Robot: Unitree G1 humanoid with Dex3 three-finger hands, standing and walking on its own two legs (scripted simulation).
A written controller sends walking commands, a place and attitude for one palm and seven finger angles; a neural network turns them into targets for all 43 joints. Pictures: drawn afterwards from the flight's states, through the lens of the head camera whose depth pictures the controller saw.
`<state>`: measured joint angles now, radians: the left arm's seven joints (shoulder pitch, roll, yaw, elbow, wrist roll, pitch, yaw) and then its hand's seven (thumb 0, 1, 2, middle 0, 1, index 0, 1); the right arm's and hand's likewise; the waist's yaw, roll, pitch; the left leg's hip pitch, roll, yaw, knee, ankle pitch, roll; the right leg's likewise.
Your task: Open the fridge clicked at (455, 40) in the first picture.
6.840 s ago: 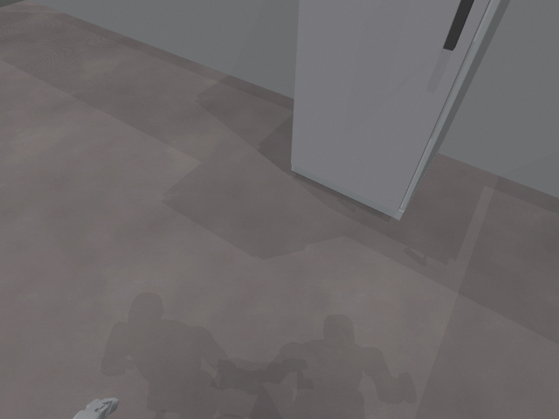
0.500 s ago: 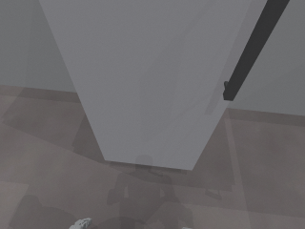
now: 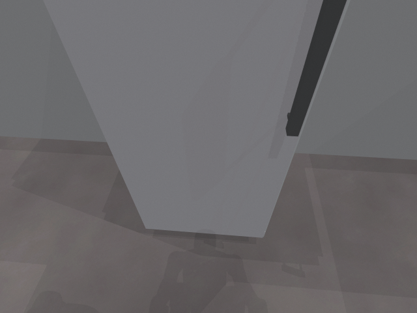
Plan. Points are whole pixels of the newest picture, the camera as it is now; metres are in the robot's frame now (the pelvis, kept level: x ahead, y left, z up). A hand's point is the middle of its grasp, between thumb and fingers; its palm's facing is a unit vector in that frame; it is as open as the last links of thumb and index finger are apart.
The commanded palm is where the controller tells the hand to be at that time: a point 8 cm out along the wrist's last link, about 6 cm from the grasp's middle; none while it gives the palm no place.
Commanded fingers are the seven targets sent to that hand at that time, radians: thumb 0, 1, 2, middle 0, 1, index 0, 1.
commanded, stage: come to a stop and stand still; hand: right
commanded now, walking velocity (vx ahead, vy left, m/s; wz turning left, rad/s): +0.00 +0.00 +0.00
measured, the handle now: (317, 38) +0.53 -0.18 +0.27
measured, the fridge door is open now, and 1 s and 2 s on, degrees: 0 0 0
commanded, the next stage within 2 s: look again from close up in 1.32 s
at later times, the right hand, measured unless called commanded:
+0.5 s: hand out of the picture -0.01 -0.16 -0.18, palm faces +0.02 +0.98 -0.20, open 7.3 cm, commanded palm none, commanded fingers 0.00 -0.90 -0.90 0.20 0.30 0.20 0.30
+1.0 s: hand out of the picture +0.03 -0.15 -0.17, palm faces +0.01 +0.97 -0.23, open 7.3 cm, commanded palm none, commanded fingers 0.00 -0.90 -0.90 0.20 0.30 0.20 0.30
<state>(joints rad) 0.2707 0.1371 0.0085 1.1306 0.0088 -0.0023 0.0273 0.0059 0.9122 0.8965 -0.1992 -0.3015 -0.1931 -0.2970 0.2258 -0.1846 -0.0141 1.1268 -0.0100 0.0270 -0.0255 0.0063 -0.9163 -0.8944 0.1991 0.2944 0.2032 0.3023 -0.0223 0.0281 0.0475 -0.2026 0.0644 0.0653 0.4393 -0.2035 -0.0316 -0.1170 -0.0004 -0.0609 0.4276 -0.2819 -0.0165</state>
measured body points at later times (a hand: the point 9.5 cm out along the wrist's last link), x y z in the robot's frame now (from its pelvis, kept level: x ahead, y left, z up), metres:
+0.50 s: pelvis +0.00 +0.00 -0.01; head +0.00 +0.02 +0.44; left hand +0.00 +0.22 -0.17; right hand -0.01 -0.22 -0.16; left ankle +0.02 +0.14 -0.74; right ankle -0.03 -0.10 -0.74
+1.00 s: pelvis +0.00 +0.04 +0.00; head +0.01 +0.05 +0.45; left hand +0.01 +0.26 -0.17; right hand +0.03 -0.20 -0.15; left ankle +0.02 +0.14 -0.74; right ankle -0.03 -0.10 -0.74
